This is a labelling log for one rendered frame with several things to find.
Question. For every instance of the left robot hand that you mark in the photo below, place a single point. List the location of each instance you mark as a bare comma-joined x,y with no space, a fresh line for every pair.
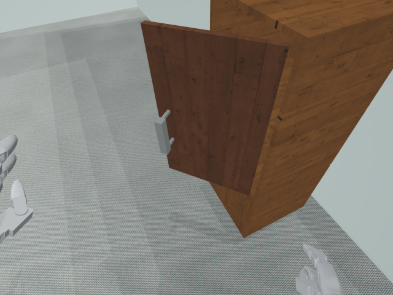
14,218

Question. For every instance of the right robot hand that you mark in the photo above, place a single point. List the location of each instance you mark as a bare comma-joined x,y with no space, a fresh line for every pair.
320,281

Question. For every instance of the cupboard door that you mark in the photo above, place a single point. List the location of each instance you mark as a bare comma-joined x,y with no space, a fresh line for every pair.
220,89

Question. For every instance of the handle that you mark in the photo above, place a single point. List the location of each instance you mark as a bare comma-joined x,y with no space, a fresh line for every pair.
162,133

